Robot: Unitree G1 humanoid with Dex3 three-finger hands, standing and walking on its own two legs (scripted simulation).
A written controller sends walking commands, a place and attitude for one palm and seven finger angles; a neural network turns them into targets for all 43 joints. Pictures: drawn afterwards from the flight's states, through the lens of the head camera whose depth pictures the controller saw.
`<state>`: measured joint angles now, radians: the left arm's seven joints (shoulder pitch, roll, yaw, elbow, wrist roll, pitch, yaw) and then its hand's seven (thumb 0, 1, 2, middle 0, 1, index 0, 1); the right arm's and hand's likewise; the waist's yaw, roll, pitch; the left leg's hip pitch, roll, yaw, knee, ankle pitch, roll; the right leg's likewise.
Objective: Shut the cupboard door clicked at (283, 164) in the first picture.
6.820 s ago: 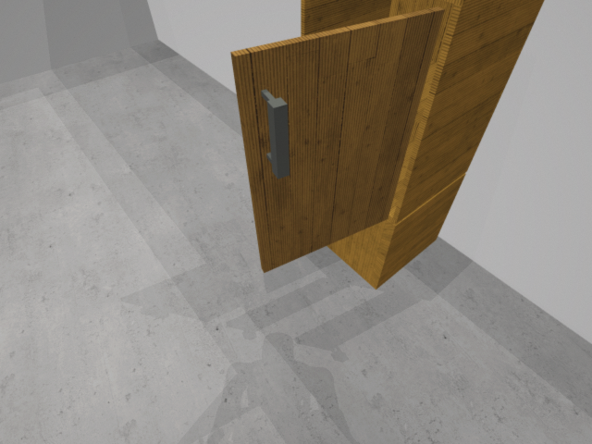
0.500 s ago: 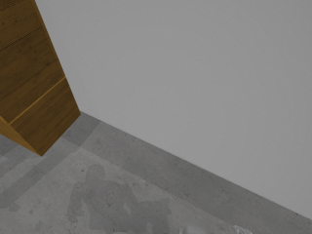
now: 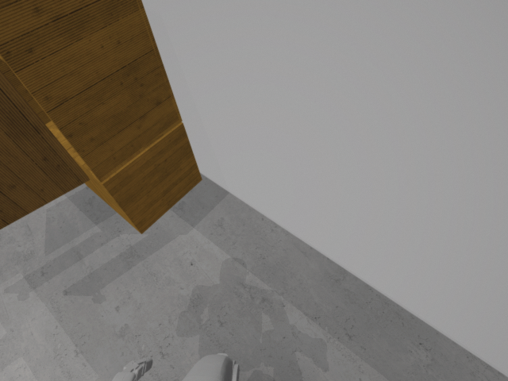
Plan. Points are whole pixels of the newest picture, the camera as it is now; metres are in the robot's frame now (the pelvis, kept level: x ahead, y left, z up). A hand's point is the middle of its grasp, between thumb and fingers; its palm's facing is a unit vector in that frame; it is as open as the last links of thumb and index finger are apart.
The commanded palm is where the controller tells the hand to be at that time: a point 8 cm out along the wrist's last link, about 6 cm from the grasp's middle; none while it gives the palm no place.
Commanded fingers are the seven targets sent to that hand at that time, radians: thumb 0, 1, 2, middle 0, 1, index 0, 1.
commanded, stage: turn to face it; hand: left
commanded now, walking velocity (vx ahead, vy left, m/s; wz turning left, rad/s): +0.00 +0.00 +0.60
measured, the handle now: out of the picture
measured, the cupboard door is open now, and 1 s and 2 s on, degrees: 78 78 78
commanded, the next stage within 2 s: take the last steps up to it in 1.00 s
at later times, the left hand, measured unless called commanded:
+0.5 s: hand out of the picture -0.02 +0.27 -0.18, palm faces +0.35 -0.91 -0.24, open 7.4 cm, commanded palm none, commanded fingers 0.00 0.90 0.90 -0.20 -0.30 -0.20 -0.30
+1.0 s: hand out of the picture +0.02 +0.20 -0.15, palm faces +0.51 -0.82 -0.26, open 7.4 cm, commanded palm none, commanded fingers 0.00 0.90 0.90 -0.20 -0.30 -0.20 -0.30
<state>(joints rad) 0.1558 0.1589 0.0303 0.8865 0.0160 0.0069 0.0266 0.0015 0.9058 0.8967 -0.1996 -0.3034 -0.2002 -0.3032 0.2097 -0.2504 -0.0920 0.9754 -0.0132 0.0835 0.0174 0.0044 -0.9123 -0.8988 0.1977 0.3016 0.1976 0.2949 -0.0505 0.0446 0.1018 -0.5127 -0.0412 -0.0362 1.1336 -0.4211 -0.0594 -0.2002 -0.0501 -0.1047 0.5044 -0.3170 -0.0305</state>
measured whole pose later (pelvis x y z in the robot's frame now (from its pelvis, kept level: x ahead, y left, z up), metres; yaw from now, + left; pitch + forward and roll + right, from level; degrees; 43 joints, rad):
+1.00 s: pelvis +0.04 +0.00 +0.00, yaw +33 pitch +0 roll +2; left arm 0.18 0.14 0.03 0.92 0.02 0.00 0.03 0.00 0.91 0.90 -0.20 -0.30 -0.20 -0.30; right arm 0.22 -0.23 -0.08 1.00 -0.01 0.08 0.01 0.00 -0.91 -0.90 0.20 0.30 0.20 0.29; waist -0.04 0.04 0.09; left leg -0.50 -0.05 -0.04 1.11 -0.42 -0.05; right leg -0.19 -0.04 -0.09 0.50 -0.30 -0.04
